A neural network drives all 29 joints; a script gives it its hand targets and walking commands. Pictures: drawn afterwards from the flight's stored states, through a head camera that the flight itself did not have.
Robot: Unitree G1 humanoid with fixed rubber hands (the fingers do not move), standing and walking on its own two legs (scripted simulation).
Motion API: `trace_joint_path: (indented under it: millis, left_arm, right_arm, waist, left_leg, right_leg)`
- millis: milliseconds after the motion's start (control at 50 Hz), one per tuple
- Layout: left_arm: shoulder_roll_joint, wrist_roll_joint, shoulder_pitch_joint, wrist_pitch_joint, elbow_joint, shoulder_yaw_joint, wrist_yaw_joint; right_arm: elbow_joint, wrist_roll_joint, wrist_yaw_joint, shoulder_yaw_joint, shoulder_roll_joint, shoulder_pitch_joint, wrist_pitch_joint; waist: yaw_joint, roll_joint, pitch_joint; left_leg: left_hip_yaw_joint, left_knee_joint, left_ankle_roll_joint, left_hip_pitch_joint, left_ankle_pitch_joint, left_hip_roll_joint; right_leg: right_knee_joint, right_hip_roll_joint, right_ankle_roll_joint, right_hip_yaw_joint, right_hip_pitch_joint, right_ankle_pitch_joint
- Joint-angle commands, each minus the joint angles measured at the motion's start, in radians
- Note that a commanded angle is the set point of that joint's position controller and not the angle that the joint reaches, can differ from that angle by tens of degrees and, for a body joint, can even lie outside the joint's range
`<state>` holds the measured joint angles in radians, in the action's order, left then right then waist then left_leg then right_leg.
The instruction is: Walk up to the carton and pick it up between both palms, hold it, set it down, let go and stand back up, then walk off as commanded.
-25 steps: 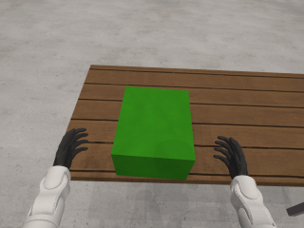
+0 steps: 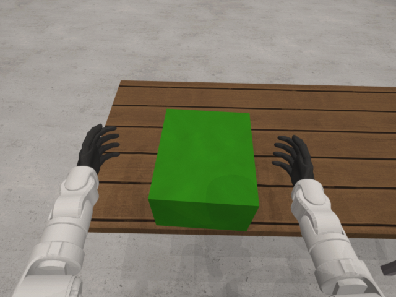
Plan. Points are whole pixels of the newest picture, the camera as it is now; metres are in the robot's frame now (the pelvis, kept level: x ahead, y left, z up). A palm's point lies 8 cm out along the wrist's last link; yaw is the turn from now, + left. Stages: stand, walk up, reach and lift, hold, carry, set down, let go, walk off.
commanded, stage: reach and lift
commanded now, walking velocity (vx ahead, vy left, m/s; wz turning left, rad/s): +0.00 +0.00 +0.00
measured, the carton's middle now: (204, 167) +0.44 +0.00 -0.06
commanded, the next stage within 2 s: none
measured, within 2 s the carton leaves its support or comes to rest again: neither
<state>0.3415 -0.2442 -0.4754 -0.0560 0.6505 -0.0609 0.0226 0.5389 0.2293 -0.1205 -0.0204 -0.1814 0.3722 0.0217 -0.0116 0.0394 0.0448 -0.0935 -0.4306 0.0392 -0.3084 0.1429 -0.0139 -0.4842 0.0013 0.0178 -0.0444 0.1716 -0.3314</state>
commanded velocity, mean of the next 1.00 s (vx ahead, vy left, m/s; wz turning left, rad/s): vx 0.00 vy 0.00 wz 0.00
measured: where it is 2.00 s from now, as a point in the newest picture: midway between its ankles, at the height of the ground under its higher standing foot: outside the picture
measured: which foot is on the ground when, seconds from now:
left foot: down 0.00-1.00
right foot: down 0.00-1.00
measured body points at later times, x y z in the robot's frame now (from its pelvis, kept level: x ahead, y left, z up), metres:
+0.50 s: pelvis +0.00 +0.00 +0.00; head +0.05 +0.02 +0.45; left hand +0.43 +0.25 +0.07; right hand +0.42 -0.17 +0.06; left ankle +0.05 +0.10 -0.74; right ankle -0.05 -0.10 -0.74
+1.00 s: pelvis +0.00 +0.02 -0.02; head +0.12 +0.04 +0.41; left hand +0.43 +0.25 -0.03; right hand +0.41 -0.17 -0.03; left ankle +0.05 +0.10 -0.74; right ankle -0.05 -0.10 -0.74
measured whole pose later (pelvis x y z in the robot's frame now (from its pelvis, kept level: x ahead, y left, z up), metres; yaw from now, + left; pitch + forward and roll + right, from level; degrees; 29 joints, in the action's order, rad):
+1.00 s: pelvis +0.00 +0.02 -0.02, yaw -2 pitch +27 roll -3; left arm 0.33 -0.24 -0.77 0.43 1.25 0.03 0.01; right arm 1.21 0.26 -0.06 0.01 -0.20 0.72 -0.37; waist -0.01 0.02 -0.21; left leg -0.09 -0.56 0.04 -0.89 0.14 0.02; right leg -0.54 -0.03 0.01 -0.04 0.72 -0.28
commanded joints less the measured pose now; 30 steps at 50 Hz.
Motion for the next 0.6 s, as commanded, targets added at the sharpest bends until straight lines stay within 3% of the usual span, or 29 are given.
trace_joint_path:
  millis: [0, 240, 380, 480, 580]
  left_arm:
    - [0.189, 0.013, -0.493, 0.043, -0.121, -0.060, 0.004]
    - [0.200, 0.015, -0.678, 0.103, 0.059, -0.033, 0.007]
    - [0.185, 0.019, -0.756, 0.182, 0.246, 0.004, 0.004]
    - [0.157, 0.032, -0.744, 0.257, 0.357, 0.021, 0.005]
    - [0.123, 0.017, -0.741, 0.341, 0.396, 0.060, -0.001]
  right_arm:
    - [-0.025, 0.033, -0.014, -0.043, -0.197, 0.462, -0.042]
    - [0.180, 0.052, -0.011, -0.016, -0.200, 0.675, -0.079]
    - [0.371, 0.055, -0.005, -0.006, -0.201, 0.765, -0.125]
    - [0.499, 0.071, 0.004, 0.017, -0.201, 0.775, -0.192]
    - [0.551, 0.089, 0.015, 0.027, -0.208, 0.782, -0.270]
  waist:
    - [0.043, -0.085, -0.576]
    - [0.054, -0.086, -0.711]
    - [0.068, -0.093, -0.731]
    - [0.058, -0.107, -0.749]
    - [0.046, -0.124, -0.800]
  left_leg:
    - [0.104, -0.061, -0.046, 0.461, -0.342, 0.054]
    - [0.106, -0.115, -0.061, 0.442, -0.454, 0.051]
    - [0.114, -0.135, -0.067, 0.415, -0.433, 0.056]
    - [0.121, -0.160, -0.077, 0.401, -0.460, 0.059]
    - [0.130, -0.193, -0.091, 0.381, -0.475, 0.066]
  right_leg:
    - [0.135, -0.020, -0.026, 0.042, 0.269, 0.358]
    - [0.125, -0.027, -0.037, 0.022, 0.308, 0.463]
    - [0.124, -0.031, -0.029, 0.010, 0.378, 0.416]
    - [0.117, -0.034, -0.024, 0.002, 0.426, 0.391]
    - [0.092, -0.031, -0.023, -0.007, 0.512, 0.343]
